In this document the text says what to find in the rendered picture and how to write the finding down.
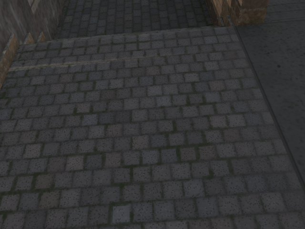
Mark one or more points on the stairs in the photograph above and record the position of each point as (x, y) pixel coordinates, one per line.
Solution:
(130, 33)

